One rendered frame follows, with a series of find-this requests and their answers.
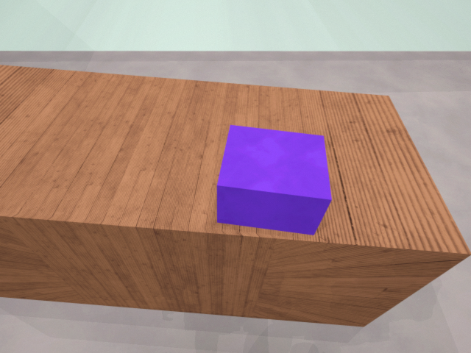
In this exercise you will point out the carton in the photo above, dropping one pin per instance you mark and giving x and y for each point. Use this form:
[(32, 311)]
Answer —
[(273, 179)]

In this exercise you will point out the pedestal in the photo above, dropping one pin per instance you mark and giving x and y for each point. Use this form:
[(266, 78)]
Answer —
[(108, 196)]

